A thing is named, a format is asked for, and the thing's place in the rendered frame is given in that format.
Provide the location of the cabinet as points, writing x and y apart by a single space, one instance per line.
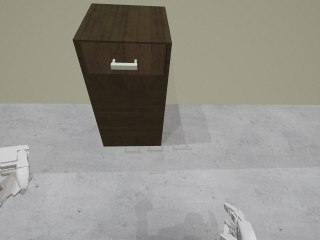
129 108

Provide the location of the drawer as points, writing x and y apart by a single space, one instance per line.
99 56

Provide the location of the left robot hand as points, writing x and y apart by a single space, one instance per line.
14 165

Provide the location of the handle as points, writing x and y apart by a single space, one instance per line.
123 66

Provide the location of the right robot hand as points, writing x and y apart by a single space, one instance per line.
243 230

